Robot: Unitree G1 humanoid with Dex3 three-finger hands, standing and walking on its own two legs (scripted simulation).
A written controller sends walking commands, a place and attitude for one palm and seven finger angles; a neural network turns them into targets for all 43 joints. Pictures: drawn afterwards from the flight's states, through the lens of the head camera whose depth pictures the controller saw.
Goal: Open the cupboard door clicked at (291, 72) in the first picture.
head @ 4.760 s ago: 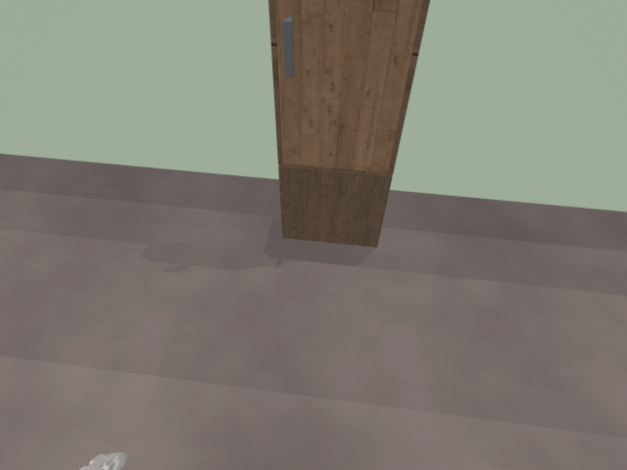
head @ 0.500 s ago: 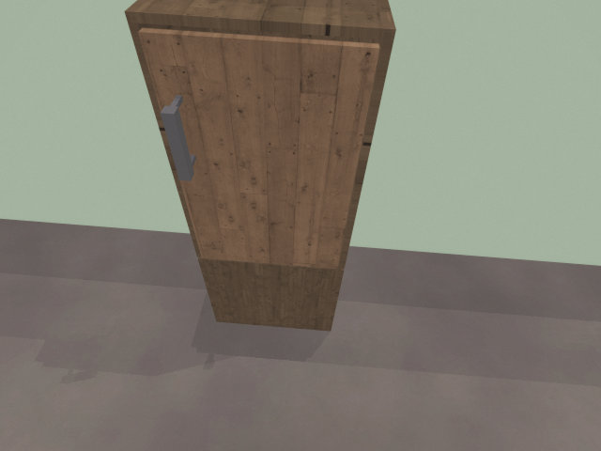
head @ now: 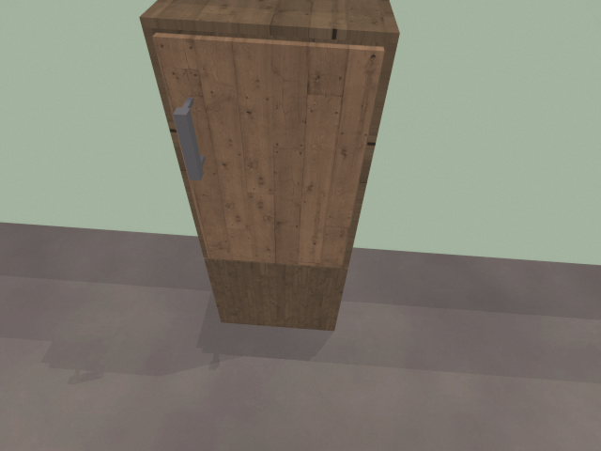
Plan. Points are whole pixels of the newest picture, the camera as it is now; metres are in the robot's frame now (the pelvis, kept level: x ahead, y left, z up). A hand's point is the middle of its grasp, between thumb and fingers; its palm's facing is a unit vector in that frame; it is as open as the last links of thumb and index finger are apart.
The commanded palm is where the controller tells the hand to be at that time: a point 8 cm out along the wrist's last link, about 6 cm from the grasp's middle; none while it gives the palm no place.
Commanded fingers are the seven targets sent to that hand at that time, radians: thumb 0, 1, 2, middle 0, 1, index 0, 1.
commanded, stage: look again from close up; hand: left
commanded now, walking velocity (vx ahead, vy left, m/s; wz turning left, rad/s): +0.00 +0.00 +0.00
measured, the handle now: (192, 139) +0.63 +0.25 +0.07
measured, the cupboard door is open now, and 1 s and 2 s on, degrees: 0 0 0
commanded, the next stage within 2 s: shuffle to correct the standing spot in 0.58 s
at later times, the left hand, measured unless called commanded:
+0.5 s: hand out of the picture +0.04 +0.21 -0.18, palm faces +0.03 -0.97 -0.23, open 7.4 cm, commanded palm none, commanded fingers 0.00 0.90 0.90 -0.20 -0.30 -0.20 -0.30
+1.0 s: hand out of the picture +0.02 +0.20 -0.19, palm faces +0.07 -0.98 -0.17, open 7.4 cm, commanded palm none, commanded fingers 0.00 0.90 0.90 -0.20 -0.30 -0.20 -0.30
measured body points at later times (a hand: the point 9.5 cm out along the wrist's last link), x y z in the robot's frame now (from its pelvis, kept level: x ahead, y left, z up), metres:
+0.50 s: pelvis +0.02 +0.03 -0.01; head +0.02 +0.02 +0.44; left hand +0.04 +0.26 -0.16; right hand +0.03 -0.19 -0.17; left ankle +0.03 +0.13 -0.74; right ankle +0.01 -0.11 -0.74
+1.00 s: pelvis +0.06 +0.03 -0.01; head +0.06 +0.04 +0.44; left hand +0.02 +0.25 -0.18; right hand +0.06 -0.20 -0.17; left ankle +0.03 +0.13 -0.74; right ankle +0.02 -0.11 -0.74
